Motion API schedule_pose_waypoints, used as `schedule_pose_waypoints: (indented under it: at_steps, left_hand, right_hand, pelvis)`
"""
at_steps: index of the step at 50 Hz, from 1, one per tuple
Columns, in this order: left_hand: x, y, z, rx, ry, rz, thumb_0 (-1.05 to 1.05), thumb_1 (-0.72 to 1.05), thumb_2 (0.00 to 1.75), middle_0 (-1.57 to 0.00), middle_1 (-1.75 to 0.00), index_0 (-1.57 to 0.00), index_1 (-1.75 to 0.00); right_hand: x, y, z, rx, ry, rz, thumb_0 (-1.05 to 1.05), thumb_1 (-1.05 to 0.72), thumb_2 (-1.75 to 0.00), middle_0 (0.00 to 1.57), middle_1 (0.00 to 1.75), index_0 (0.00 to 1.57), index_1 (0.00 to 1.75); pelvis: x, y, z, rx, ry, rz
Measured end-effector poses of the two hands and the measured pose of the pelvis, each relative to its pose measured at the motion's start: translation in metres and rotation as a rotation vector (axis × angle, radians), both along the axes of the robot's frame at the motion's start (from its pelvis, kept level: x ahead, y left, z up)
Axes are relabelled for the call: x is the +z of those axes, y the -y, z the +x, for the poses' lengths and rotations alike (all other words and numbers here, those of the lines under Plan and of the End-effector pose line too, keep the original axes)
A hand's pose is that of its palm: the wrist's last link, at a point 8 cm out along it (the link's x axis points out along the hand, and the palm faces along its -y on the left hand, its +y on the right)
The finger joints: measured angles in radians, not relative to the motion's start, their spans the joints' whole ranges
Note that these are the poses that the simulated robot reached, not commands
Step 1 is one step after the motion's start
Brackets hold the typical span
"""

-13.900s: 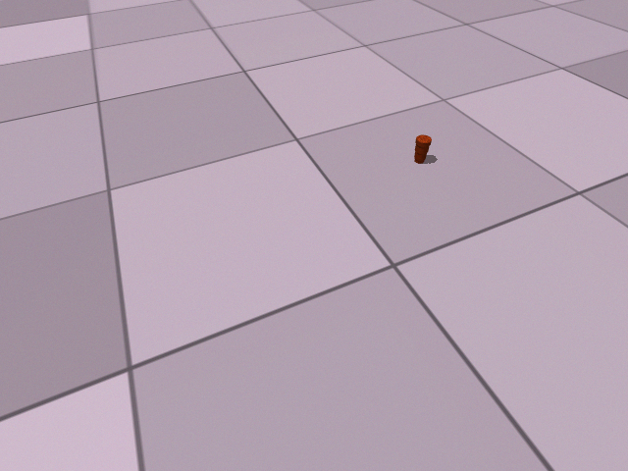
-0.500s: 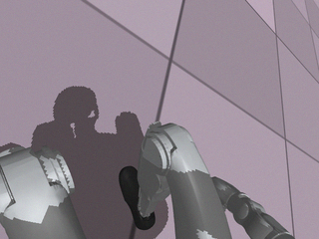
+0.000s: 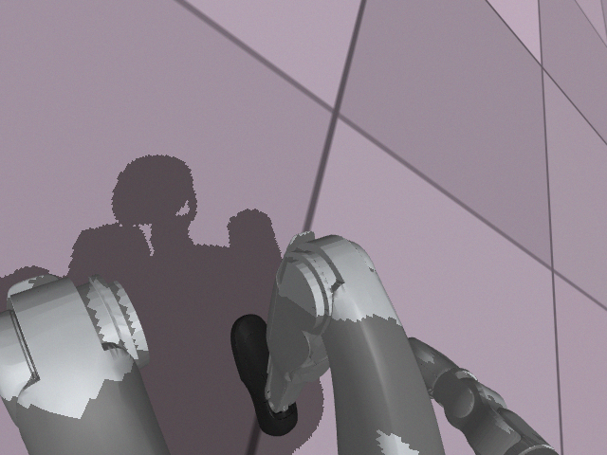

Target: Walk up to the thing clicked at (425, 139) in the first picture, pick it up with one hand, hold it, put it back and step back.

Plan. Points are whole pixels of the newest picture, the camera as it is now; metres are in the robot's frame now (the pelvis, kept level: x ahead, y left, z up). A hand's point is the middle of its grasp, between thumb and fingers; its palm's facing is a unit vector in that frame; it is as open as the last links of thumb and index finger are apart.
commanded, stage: settle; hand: left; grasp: from the side
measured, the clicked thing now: out of the picture +0.43 +0.37 -0.21
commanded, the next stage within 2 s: lift in 1.88 s
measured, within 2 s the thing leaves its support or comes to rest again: leaves its support in 0.02 s
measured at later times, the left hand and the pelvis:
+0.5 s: hand out of the picture +0.39 +0.41 -0.05, palm faces +0.56 -0.82 -0.06, open 6.7 cm; pelvis +0.01 -0.01 +0.03, yaw +4 degrees
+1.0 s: hand out of the picture +0.41 +0.40 +0.02, palm faces +0.56 -0.83 -0.07, open 6.8 cm; pelvis +0.02 -0.02 +0.06, yaw +8 degrees
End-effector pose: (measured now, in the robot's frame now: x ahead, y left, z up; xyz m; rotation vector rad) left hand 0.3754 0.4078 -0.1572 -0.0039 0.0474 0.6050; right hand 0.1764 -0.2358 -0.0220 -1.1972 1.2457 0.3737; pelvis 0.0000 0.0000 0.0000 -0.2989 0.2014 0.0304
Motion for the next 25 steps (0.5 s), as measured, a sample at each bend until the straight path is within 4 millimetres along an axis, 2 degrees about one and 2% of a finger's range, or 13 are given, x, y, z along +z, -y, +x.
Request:
schedule_pose_waypoints:
  at_steps: [6, 16, 25]
  left_hand:
    - [0.016, -0.007, -0.006, 0.005, 0.022, 0.015, 0.05, -0.40, 1.03, -0.60, -1.14, -1.23, -1.45]
    - [0.074, -0.027, -0.018, -0.005, 0.040, 0.059, 0.06, -0.47, 1.05, -0.63, -1.21, -1.35, -1.54]
    - [0.114, -0.031, -0.029, -0.005, 0.002, 0.063, 0.06, -0.48, 1.06, -0.62, -1.23, -1.39, -1.56]
  right_hand:
    - [-0.001, 0.001, 0.000, -0.037, 0.002, 0.015, 0.00, -0.89, -0.90, 0.20, 0.30, 0.20, 0.30]
    - [-0.005, 0.002, -0.001, -0.148, 0.038, 0.099, 0.00, -0.89, -0.89, 0.20, 0.30, 0.20, 0.30]
    - [-0.013, 0.003, 0.000, -0.251, 0.066, 0.193, 0.00, -0.88, -0.89, 0.20, 0.30, 0.20, 0.30]
  pelvis:
    - [0.004, 0.002, 0.001, 0.009, -0.022, 0.007]
    - [0.015, 0.004, 0.005, 0.034, -0.095, 0.025]
    - [0.026, 0.008, 0.007, 0.056, -0.167, 0.056]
